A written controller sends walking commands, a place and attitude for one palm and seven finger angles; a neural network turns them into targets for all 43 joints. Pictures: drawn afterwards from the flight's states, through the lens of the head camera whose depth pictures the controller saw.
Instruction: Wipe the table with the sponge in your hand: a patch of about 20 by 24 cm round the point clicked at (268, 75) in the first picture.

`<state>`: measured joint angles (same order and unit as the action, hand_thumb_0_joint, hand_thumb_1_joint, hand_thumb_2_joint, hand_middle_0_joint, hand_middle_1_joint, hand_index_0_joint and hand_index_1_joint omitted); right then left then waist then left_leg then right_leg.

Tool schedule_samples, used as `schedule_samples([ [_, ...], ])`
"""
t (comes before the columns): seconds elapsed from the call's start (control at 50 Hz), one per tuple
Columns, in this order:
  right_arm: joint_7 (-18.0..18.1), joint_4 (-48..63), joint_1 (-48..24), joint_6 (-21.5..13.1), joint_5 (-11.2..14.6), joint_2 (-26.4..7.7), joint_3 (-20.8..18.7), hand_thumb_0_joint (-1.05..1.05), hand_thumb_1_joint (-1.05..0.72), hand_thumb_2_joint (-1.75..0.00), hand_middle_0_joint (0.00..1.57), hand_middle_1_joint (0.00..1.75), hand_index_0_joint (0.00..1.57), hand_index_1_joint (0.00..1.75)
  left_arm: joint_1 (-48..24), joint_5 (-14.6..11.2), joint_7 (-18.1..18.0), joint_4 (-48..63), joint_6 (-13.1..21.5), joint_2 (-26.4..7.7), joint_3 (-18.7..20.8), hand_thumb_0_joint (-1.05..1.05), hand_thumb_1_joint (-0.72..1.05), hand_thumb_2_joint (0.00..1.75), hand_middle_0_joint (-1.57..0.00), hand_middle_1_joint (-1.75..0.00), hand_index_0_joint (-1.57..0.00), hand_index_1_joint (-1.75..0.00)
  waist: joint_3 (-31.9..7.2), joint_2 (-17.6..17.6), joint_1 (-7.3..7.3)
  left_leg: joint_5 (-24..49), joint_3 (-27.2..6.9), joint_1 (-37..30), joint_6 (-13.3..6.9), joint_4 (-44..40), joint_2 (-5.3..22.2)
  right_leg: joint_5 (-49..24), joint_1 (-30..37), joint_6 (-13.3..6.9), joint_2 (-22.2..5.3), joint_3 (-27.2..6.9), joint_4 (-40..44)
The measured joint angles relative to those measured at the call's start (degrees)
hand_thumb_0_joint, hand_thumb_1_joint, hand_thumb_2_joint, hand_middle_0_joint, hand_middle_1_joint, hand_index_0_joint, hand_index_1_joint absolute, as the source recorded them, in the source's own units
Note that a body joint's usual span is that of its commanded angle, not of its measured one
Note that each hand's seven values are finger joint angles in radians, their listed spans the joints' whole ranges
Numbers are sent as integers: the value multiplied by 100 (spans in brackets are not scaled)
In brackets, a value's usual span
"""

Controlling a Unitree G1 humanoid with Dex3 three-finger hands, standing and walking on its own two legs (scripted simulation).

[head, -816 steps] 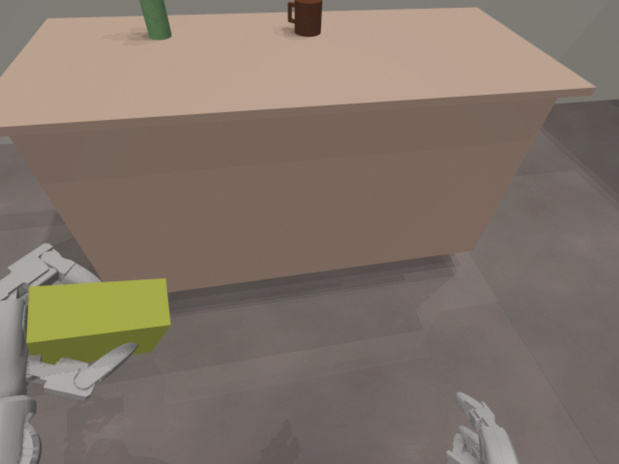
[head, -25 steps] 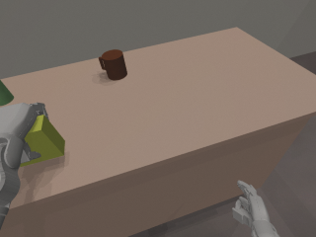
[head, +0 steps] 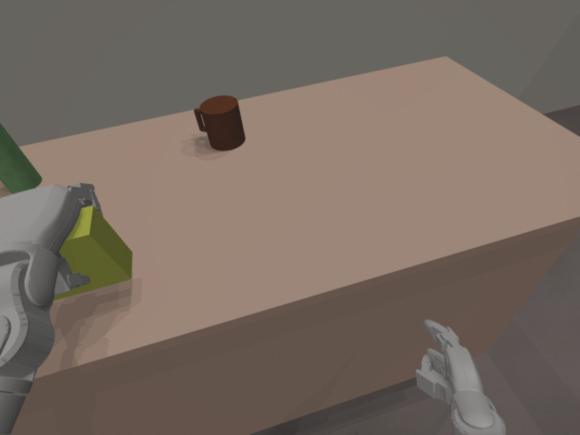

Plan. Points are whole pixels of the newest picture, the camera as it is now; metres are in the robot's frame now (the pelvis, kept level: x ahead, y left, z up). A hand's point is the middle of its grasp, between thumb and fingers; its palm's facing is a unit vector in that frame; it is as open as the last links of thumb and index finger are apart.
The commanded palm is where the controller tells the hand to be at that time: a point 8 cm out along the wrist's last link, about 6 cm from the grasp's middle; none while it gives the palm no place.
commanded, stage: move the sponge above the wiping area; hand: left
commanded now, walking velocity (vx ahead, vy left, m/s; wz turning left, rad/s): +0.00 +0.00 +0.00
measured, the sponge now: (80, 262) +0.25 +0.34 +0.13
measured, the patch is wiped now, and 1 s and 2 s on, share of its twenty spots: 0.00 0.00 0.00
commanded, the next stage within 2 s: lower the sponge onto the table in 0.90 s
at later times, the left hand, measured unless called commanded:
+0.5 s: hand (59, 239) +0.25 +0.34 +0.18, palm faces +0.10 +0.02 -1.00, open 9.3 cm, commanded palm +0.21 +0.34 +0.24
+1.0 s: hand (47, 246) +0.24 +0.35 +0.18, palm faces +0.07 +0.01 -1.00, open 9.3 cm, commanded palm +0.20 +0.34 +0.25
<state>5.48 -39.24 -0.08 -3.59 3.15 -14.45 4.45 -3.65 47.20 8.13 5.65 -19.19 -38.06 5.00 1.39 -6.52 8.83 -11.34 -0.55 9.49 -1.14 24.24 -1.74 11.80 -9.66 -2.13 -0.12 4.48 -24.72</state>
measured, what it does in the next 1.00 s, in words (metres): stands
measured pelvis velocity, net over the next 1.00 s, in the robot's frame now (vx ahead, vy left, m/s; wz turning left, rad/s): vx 0.00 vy -0.01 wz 0.01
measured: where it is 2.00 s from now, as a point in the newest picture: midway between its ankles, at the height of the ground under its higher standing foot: outside the picture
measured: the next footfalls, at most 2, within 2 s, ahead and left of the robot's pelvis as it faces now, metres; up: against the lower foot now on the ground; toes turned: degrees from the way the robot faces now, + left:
none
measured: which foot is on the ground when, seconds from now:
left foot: down 0.00-1.00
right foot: down 0.00-1.00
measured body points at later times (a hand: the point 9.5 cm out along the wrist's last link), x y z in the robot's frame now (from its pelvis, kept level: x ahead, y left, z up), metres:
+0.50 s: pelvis +0.00 -0.01 +0.00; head -0.01 -0.05 +0.45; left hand +0.24 +0.33 +0.23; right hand +0.25 -0.20 -0.08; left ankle +0.02 +0.11 -0.74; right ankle +0.02 -0.10 -0.74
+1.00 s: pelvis +0.00 -0.01 +0.00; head -0.01 -0.05 +0.45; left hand +0.23 +0.34 +0.23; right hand +0.25 -0.20 -0.08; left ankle +0.02 +0.11 -0.74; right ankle +0.02 -0.10 -0.74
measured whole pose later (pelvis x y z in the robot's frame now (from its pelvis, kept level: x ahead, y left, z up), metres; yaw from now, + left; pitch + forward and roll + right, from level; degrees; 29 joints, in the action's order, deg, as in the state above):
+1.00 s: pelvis +0.00 -0.01 +0.00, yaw +0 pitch -4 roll +0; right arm 6.6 -39.3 2.1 -4.2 3.6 -15.8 3.4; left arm -3.0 46.0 10.1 4.1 -17.6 -40.9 8.2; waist 1.8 -6.9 8.5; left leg -12.0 -1.2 9.8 -0.6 25.9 -1.1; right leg 12.1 -9.5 -2.7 0.5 5.0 -25.4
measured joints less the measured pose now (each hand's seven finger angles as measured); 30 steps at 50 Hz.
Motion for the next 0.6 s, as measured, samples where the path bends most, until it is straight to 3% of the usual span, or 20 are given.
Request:
schedule_samples([
  [0.16, -14, 66, -27, 65, 22, -60, 23, 2, -90, -90, 20, 30, 21, 30, 55, -26, 222, -72, -241, -187, 155, 0, -44, 105, -81, -140, -81, -140, -34, -17, -39, -19, -13, 56, 15, 50, 27, -1, -33, -14, 27, 13, -9],
  [0.28, 68, 77, 121, 7, 25, -141, -39, 2, -90, -90, 20, 30, 21, 30, 139, -44, 341, -49, 13, -214, 132, 0, -44, 105, -81, -140, -81, -140, 24, -15, -23, -44, -67, 49, 23, 103, 31, 17, 12, -25, 34, 64, -14],
  [0.4, 105, -12, 204, -51, 22, -119, -68, 2, -90, -90, 20, 30, 20, 30, 102, -67, 152, 33, 239, -162, 92, 0, -44, 105, -81, -140, -82, -140, 77, -9, 1, -37, -61, -11, 37, 77, 40, 14, 60, -39, 43, 56, -2],
  [0.5, 64, -66, 174, -28, 22, -75, -47, 2, -90, -90, 20, 30, 20, 30, -62, -75, 45, -104, 71, -182, 158, 0, -44, 105, -81, -140, -82, -140, 51, -17, -26, -17, -29, -1, 52, 47, 52, 5, 18, -51, 54, 24, -14],
  [0.6, 26, -29, 132, 15, 46, -89, -25, 2, -90, -90, 20, 30, 20, 30, -76, -90, 181, -222, -148, -247, 236, 0, -44, 105, -81, -140, -81, -140, 2, -56, -89, -25, -13, 72, 55, 79, 58, 15, -69, -51, 59, 8, -62],
])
